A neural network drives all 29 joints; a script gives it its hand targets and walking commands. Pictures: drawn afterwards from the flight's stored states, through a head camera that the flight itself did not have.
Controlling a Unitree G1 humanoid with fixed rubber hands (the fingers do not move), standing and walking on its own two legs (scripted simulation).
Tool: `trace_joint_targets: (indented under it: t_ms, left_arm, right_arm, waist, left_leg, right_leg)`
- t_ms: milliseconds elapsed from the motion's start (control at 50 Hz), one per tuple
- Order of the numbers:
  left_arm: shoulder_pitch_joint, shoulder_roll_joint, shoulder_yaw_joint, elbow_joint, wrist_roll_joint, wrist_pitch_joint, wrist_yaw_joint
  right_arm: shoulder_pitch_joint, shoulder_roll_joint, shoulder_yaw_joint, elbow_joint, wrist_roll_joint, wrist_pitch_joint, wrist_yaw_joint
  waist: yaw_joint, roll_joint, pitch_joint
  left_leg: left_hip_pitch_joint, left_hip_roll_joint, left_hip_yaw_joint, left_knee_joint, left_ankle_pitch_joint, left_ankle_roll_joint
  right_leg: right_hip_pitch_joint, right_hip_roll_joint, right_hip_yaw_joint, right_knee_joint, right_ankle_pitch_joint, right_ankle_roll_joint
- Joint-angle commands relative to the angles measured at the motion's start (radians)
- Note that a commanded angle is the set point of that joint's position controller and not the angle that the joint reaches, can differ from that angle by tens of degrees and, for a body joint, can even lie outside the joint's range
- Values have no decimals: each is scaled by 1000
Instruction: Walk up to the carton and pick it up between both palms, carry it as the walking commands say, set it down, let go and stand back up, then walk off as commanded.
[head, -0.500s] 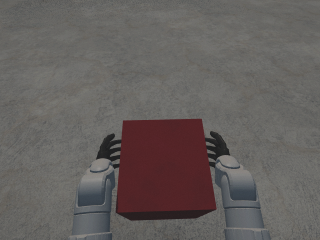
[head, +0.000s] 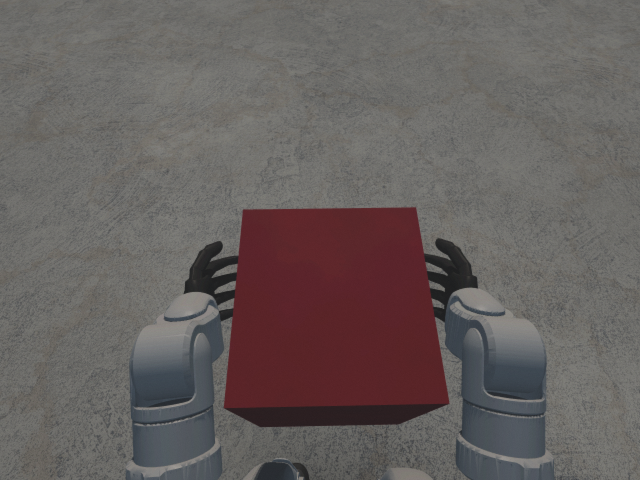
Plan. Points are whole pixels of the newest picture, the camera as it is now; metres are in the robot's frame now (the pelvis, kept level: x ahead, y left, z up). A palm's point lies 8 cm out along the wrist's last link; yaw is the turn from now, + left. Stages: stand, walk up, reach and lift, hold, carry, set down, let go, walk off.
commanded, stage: carry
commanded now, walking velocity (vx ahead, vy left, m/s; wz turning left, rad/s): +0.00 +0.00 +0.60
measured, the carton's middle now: (329, 329) +0.29 +0.00 +0.00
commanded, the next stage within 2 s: none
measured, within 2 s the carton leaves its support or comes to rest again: neither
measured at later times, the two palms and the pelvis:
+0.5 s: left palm (91, 417) +0.17 +0.23 +0.08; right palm (363, 313) +0.27 -0.03 +0.08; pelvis -0.04 +0.00 -0.01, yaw +21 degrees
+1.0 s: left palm out of the picture +0.05 +0.23 +0.10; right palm (339, 355) +0.22 +0.00 +0.09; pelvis -0.09 -0.05 +0.01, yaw +38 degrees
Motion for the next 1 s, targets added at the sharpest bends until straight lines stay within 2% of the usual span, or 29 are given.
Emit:
trace_joint_targets:
  t_ms: [0,40,60,80,100,120,140,160,200,240,300,380,400,420,440,460,480,520,580,680,720,760,780,800,820,840,860,920,980]
  left_arm:
    - [-399,-979,-690,-64,-437,-15,-270]
    - [-372,-977,-688,-59,-428,-16,-268]
    - [-361,-975,-686,-55,-423,-16,-268]
    - [-353,-965,-684,-51,-421,-14,-270]
    - [-351,-951,-672,-44,-399,-17,-274]
    - [-357,-955,-667,-47,-403,-15,-278]
    - [-403,-955,-662,-65,-414,-10,-281]
    - [-412,-950,-668,-79,-418,-10,-286]
    - [-405,-938,-656,-73,-410,-12,-290]
    - [-376,-917,-634,-69,-401,-11,-290]
    - [-337,-898,-616,-61,-390,-5,-289]
    - [-317,-909,-617,-53,-381,-5,-284]
    - [-316,-915,-621,-51,-383,-6,-282]
    - [-321,-921,-627,-55,-389,-8,-281]
    - [-339,-908,-631,-59,-390,-8,-279]
    - [-352,-908,-645,-69,-399,-5,-283]
    - [-360,-920,-668,-44,-406,-10,-288]
    - [-437,-971,-710,-96,-464,-30,-299]
    - [-464,-985,-735,-139,-494,-46,-295]
    - [-396,-950,-724,-114,-472,-41,-288]
    - [-374,-942,-710,-87,-455,-35,-288]
    - [-355,-947,-694,-54,-439,-31,-291]
    - [-344,-944,-688,-38,-430,-29,-291]
    - [-323,-927,-665,1,-405,-33,-293]
    - [-348,-942,-667,-14,-409,-30,-293]
    - [-360,-943,-652,-17,-402,-31,-294]
    - [-357,-948,-646,-31,-394,-35,-296]
    - [-376,-930,-623,-47,-385,-41,-291]
    - [-351,-907,-614,-30,-377,-33,-291]
  right_arm:
    - [-403,914,656,-83,424,-5,279]
    - [-393,907,663,-81,420,-4,279]
    - [-388,903,667,-76,420,-5,279]
    - [-390,899,669,-71,422,-5,280]
    - [-407,907,688,-80,427,-2,281]
    - [-428,914,695,-83,433,-3,280]
    - [-447,932,705,-77,440,-10,278]
    - [-454,948,733,-86,459,-16,279]
    - [-469,956,743,-82,474,-17,273]
    - [-468,940,747,-75,476,-13,265]
    - [-445,929,747,-64,471,-2,256]
    - [-427,931,735,-47,466,5,256]
    - [-421,937,734,-45,463,4,258]
    - [-409,941,731,-41,460,2,260]
    - [-392,940,720,-25,453,1,264]
    - [-328,938,692,20,436,-10,265]
    - [-325,942,686,23,438,-15,269]
    - [-376,969,683,-23,434,-37,265]
    - [-387,967,668,-74,425,-58,258]
    - [-334,921,675,-82,403,-54,251]
    - [-336,913,682,-73,402,-47,255]
    - [-350,911,693,-61,406,-42,258]
    - [-364,910,698,-59,412,-38,261]
    - [-379,915,705,-54,414,-29,266]
    - [-412,913,707,-48,425,-31,271]
    - [-430,934,731,-47,442,-36,276]
    - [-445,956,757,-54,466,-38,281]
    - [-471,968,767,-57,487,-36,279]
    - [-450,949,758,-43,480,-27,271]
  waist:
    - [-26,115,-408]
    - [-15,138,-413]
    - [-9,125,-412]
    - [-2,57,-394]
    - [8,-231,-343]
    - [-2,-338,-290]
    - [-9,-204,-254]
    - [-9,-143,-244]
    - [-13,-192,-236]
    - [-2,-249,-241]
    - [12,-276,-266]
    - [13,-318,-310]
    - [1,-280,-324]
    - [-13,-198,-349]
    - [-25,-76,-351]
    - [-31,240,-374]
    - [-36,228,-375]
    - [-32,100,-376]
    - [-31,95,-385]
    - [-35,126,-385]
    - [-35,148,-372]
    - [-20,114,-367]
    - [-11,6,-363]
    - [2,-337,-324]
    - [-8,-309,-303]
    - [-6,-185,-285]
    - [-7,-130,-265]
    - [-14,-197,-250]
    - [-5,-244,-279]
  left_leg:
    - [355,245,-332,-189,241,79]
    - [290,199,-271,-194,198,23]
    - [219,154,-211,-179,160,-31]
    - [88,109,-170,-114,55,-80]
    - [-97,-43,11,122,-202,-118]
    - [-207,-1,105,433,-445,-98]
    - [-177,60,83,577,-436,-79]
    - [-161,63,81,630,-374,-68]
    - [-185,67,115,588,-260,-85]
    - [-143,43,168,478,-261,-91]
    - [-95,21,220,323,-300,-85]
    - [26,7,256,65,-218,-65]
    - [114,10,263,-80,-87,-58]
    - [264,33,219,-158,3,-47]
    - [439,154,52,-154,246,-8]
    - [637,421,-302,-41,999,148]
    - [642,446,-299,-6,1115,221]
    - [547,370,-196,-19,840,169]
    - [432,307,-137,-54,581,138]
    - [327,291,-189,-100,352,126]
    - [278,278,-209,-106,296,108]
    - [170,229,-176,-49,210,53]
    - [29,181,-131,49,70,2]
    - [-204,-9,74,330,-320,-71]
    - [-212,39,98,572,-512,-70]
    - [-153,65,59,664,-462,-60]
    - [-148,74,63,694,-375,-58]
    - [-118,75,123,562,-273,-85]
    - [-61,58,167,413,-324,-79]
  right_leg:
    - [31,31,7,-114,9,-3]
    - [190,42,-39,-334,88,-21]
    - [322,30,-64,-472,169,-29]
    - [454,-56,12,-546,185,-52]
    - [467,-320,282,-609,232,-152]
    - [351,-567,383,-554,551,-258]
    - [318,-517,285,-499,779,-262]
    - [313,-445,179,-456,867,-228]
    - [392,-352,32,-376,921,-172]
    - [393,-321,-7,-349,890,-157]
    - [415,-348,-15,-316,949,-169]
    - [430,-378,-59,-237,946,-125]
    - [403,-365,-101,-179,896,-88]
    - [302,-334,-136,-78,775,-49]
    - [83,-313,-126,49,440,-2]
    - [-227,-164,-145,228,-84,57]
    - [-282,-147,-33,318,-232,46]
    - [-258,-153,19,306,-135,37]
    - [-182,-118,-16,229,13,31]
    - [-51,-52,-34,27,73,2]
    - [30,-26,-55,-102,106,-10]
    - [222,-29,-92,-359,243,-23]
    - [365,-136,11,-460,262,-44]
    - [416,-475,329,-528,532,-172]
    - [315,-569,339,-514,691,-259]
    - [264,-498,252,-501,671,-259]
    - [246,-447,156,-500,591,-229]
    - [282,-348,-21,-458,531,-156]
    - [301,-367,-47,-417,612,-163]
